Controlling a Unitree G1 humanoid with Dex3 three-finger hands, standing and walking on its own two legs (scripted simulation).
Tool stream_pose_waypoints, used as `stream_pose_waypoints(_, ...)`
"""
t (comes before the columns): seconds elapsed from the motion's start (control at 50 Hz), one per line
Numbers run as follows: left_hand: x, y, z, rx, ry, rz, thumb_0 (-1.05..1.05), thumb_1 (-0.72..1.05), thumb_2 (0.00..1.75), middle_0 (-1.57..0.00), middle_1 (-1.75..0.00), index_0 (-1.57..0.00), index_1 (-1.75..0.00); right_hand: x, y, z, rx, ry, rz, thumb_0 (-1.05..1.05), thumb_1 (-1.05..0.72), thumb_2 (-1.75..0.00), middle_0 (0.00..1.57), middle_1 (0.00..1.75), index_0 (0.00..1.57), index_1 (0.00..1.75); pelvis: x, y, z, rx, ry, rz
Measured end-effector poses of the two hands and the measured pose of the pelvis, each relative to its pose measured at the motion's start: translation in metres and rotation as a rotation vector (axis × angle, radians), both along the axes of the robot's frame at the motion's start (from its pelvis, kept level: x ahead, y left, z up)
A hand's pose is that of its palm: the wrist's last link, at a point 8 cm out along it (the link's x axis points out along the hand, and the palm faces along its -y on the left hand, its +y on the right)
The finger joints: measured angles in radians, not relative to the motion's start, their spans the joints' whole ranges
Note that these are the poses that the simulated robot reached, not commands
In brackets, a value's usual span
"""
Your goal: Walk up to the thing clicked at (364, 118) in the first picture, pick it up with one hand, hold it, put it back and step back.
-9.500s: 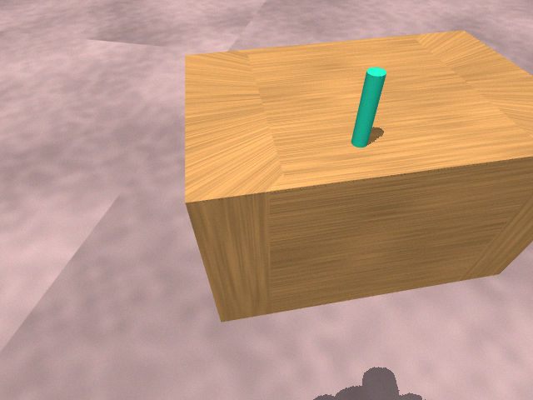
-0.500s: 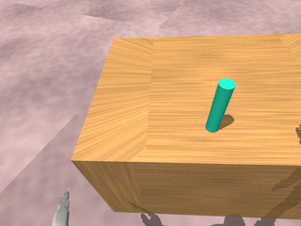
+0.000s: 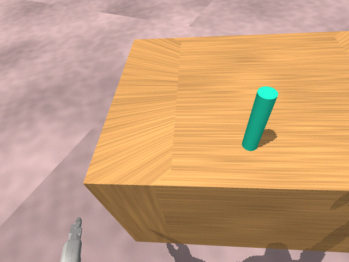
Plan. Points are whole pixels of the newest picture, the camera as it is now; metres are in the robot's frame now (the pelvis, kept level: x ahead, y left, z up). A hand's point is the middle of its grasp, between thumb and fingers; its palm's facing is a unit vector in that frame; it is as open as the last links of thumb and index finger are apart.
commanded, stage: go down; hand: right
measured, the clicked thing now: (257, 122) +0.46 -0.18 +0.04
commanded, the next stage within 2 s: approach in 1.16 s
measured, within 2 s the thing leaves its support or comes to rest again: neither
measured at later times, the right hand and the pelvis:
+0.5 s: hand out of the picture +0.33 -0.37 +0.12, palm faces +0.12 +0.99 -0.01, open 17.2 cm; pelvis -0.01 -0.01 +0.00, yaw +0 degrees
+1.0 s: hand out of the picture +0.33 -0.36 +0.12, palm faces +0.11 +0.99 +0.00, open 17.2 cm; pelvis -0.01 +0.00 +0.00, yaw +0 degrees
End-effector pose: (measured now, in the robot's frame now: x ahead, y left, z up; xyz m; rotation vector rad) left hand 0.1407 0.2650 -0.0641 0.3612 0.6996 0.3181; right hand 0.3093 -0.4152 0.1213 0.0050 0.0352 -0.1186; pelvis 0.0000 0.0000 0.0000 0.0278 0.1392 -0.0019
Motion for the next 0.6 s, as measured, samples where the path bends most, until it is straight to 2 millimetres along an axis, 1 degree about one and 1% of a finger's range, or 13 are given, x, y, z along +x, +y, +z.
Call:
stream_pose_waypoints(0.18,-0.005,-0.008,0.0,-0.004,-0.006,0.001,-0.01,-0.54,0.06,-0.07,-0.06,-0.06,-0.06,0.005,-0.002,-0.004,0.0,-0.002,0.003,-0.02,0.48,-0.05,0.06,0.05,0.05,0.04,-0.001,-0.005,-0.002,0.008,0.008,0.008)
stream_pose_waypoints(0.28,-0.005,-0.013,0.002,-0.015,-0.022,-0.003,-0.01,-0.54,0.06,-0.07,-0.06,-0.06,-0.06,0.002,-0.004,-0.004,0.0,-0.005,-0.007,-0.02,0.47,-0.05,0.06,0.05,0.06,0.04,0.0,-0.008,-0.002,0.01,0.004,0.009)
stream_pose_waypoints(0.42,-0.006,-0.014,0.0,-0.017,-0.02,-0.008,-0.01,-0.54,0.06,-0.06,-0.06,-0.06,-0.06,-0.005,-0.008,0.001,-0.008,-0.007,-0.013,-0.02,0.46,-0.05,0.07,0.05,0.06,0.04,-0.003,-0.008,-0.002,0.012,-0.002,0.007)
stream_pose_waypoints(0.6,-0.006,-0.015,0.004,-0.014,-0.051,-0.026,-0.01,-0.53,0.05,-0.06,-0.05,-0.06,-0.05,-0.008,-0.003,-0.003,0.001,0.001,0.0,-0.02,0.46,-0.05,0.07,0.05,0.06,0.04,-0.007,-0.006,-0.003,0.009,-0.004,0.003)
